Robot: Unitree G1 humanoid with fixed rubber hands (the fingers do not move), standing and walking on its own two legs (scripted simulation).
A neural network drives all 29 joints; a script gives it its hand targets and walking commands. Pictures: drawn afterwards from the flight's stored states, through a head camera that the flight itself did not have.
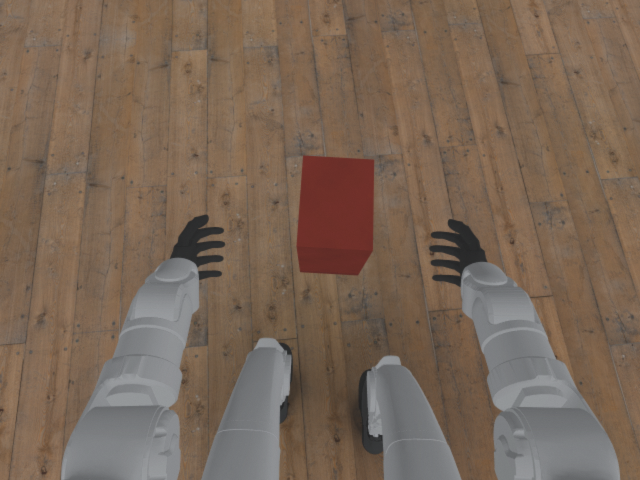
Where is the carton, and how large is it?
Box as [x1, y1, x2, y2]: [296, 155, 373, 274]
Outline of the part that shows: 303,155 296,246 300,271 357,274 372,250 373,160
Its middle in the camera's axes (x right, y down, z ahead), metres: +0.03 -0.05 +1.02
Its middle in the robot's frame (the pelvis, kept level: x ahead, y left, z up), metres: +0.57 +0.00 -0.55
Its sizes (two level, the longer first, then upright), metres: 0.225 0.170 0.285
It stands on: the floor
